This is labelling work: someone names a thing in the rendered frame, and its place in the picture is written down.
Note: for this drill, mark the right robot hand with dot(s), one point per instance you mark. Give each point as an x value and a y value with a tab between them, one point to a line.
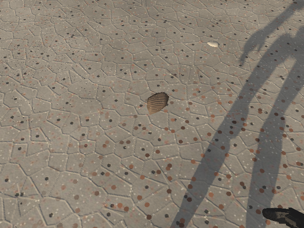
290	217

